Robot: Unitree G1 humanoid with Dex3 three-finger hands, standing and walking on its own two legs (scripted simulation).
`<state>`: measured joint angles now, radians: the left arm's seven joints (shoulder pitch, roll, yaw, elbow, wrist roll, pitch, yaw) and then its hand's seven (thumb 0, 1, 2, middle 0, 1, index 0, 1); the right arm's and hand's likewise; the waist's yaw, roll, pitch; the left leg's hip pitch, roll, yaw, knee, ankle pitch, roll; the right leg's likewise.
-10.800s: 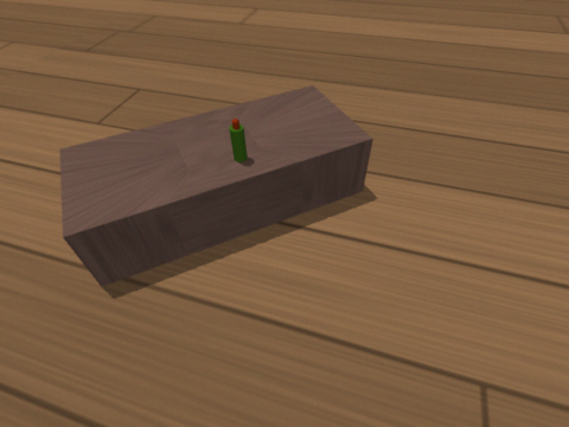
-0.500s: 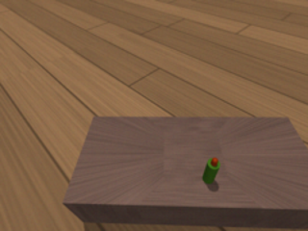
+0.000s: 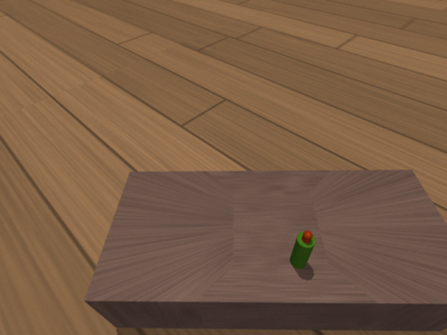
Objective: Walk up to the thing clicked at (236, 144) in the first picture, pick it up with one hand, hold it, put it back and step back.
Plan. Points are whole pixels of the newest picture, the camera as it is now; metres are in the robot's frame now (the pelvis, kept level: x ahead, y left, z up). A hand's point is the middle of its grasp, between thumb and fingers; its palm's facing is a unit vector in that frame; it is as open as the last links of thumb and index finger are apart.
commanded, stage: stand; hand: right
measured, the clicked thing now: (302, 248) +0.48 -0.22 -0.36
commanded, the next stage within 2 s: go down in 1.40 s
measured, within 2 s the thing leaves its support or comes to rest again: neither
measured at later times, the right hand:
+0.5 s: hand out of the picture +0.07 -0.25 -0.16, palm faces -0.02 +0.94 -0.34, open 7.4 cm
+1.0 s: hand out of the picture +0.06 -0.25 -0.16, palm faces -0.02 +0.94 -0.34, open 7.4 cm
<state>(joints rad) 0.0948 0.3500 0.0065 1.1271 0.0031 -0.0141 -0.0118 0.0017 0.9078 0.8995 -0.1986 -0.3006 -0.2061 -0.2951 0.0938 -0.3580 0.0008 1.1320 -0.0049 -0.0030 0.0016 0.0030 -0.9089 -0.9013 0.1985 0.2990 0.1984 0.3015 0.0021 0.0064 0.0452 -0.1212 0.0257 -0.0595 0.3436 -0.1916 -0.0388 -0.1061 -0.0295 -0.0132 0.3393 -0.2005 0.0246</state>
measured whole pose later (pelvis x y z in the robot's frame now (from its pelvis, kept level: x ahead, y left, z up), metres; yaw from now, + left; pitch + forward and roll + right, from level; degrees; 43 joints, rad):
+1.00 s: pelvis +0.00 +0.01 +0.00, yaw +0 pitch -2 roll +0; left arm 0.13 0.36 0.00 1.12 0.00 -0.01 -0.01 0.00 0.91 0.90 -0.20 -0.30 -0.21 -0.30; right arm 0.12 -0.35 0.00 1.13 -0.01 0.00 0.01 0.00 -0.91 -0.90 0.20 0.30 0.20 0.30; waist 0.00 0.00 0.05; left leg -0.13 0.02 -0.05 0.34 -0.19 -0.03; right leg -0.11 -0.04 0.00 0.34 -0.19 0.03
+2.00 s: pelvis -0.01 +0.00 -0.02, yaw -2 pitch +6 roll +1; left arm 0.22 0.25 0.01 0.68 -0.05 -0.08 0.04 0.01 0.90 0.89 -0.20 -0.31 -0.21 -0.30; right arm 0.08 -0.32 -0.14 0.76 -0.10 0.27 0.09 0.00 0.17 -0.10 0.08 0.04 0.06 0.04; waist 0.01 -0.02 -0.02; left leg -0.42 0.02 -0.02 0.62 -0.31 -0.04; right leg -0.44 -0.03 0.04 0.66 -0.33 0.02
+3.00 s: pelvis +0.00 -0.01 -0.07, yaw -3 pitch +12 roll +3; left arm 0.27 0.23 -0.02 0.57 -0.03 -0.22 0.15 0.01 0.90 0.89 -0.19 -0.30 -0.20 -0.29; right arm 0.38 -0.36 -0.16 0.14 -0.02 0.52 0.08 -0.01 0.53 -0.02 0.06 0.04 0.06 0.05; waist 0.04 -0.04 -0.15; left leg -0.66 0.01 0.03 0.93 -0.48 -0.04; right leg -0.72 -0.03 0.09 1.02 -0.51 0.02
